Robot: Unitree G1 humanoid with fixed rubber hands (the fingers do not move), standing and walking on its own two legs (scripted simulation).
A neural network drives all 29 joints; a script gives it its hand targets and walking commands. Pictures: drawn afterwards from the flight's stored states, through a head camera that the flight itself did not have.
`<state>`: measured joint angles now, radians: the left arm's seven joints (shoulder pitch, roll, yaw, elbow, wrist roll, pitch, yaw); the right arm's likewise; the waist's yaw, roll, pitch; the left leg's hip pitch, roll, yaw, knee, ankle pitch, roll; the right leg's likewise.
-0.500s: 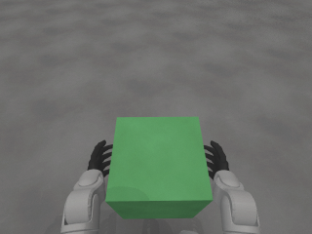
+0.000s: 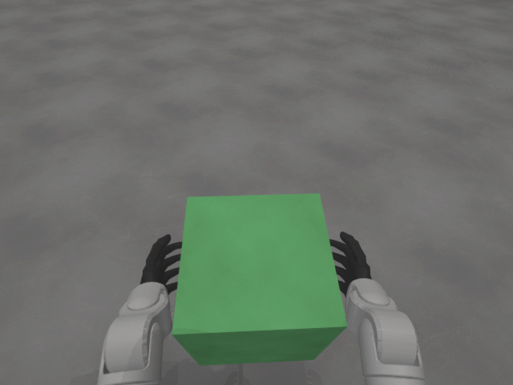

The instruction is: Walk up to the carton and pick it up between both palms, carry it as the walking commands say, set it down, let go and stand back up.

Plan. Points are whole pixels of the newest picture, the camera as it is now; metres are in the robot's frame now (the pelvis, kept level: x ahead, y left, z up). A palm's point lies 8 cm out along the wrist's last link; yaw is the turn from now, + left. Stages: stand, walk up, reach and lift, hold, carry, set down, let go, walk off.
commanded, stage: carry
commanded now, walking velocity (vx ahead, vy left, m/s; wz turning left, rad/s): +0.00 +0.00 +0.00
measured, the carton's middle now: (255, 285) +0.29 +0.01 -0.01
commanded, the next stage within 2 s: none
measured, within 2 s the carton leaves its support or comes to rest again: neither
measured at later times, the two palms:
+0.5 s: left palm (186, 194) +0.48 +0.15 +0.03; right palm (332, 199) +0.46 -0.15 +0.03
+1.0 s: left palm (183, 113) +0.79 +0.21 +0.03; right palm (291, 118) +0.74 -0.09 +0.05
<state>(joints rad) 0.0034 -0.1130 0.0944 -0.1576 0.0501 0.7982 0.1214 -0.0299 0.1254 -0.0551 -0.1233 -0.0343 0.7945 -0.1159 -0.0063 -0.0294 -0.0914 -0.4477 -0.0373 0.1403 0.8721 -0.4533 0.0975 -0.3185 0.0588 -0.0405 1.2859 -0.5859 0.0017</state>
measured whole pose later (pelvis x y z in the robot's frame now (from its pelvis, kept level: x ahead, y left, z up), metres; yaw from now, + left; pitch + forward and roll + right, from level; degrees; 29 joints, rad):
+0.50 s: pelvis +0.21 +0.01 -0.02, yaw -2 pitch +3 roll -1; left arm -0.04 -0.12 0.10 -0.04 0.05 0.74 0.12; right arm -0.03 0.13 -0.09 -0.06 -0.04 0.74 -0.11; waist -0.01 0.01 -0.11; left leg -0.09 -0.01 0.12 0.80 -0.75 0.06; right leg -0.41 0.04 -0.04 0.98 -0.60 -0.03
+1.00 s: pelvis +0.48 +0.10 +0.01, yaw -7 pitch +1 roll -6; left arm -0.16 -0.11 0.10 0.00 0.05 0.68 0.12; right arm -0.09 0.12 -0.13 0.00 -0.04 0.61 -0.10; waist -0.01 0.00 0.06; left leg -0.27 -0.05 0.12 0.79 -0.55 0.18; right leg -0.44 0.03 -0.03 1.32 -0.61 -0.03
